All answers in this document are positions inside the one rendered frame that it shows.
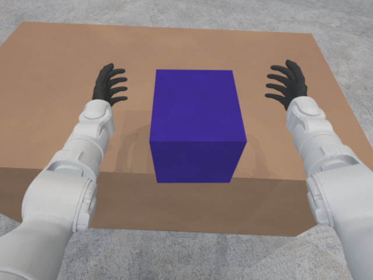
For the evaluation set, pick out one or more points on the right robot forearm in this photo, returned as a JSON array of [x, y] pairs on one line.
[[314, 138]]

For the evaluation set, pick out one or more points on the pedestal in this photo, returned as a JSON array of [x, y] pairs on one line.
[[48, 72]]

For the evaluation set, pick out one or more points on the robot right upper arm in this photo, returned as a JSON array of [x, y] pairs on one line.
[[342, 198]]

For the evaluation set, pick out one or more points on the carton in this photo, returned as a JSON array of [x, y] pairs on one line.
[[197, 133]]

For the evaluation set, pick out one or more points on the robot left upper arm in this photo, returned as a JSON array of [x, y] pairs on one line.
[[59, 204]]

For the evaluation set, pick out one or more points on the robot right hand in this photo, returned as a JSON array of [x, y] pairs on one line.
[[295, 83]]

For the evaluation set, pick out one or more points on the left robot forearm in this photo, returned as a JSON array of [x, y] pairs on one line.
[[85, 148]]

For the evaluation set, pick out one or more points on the robot left hand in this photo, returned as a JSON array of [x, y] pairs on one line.
[[102, 89]]

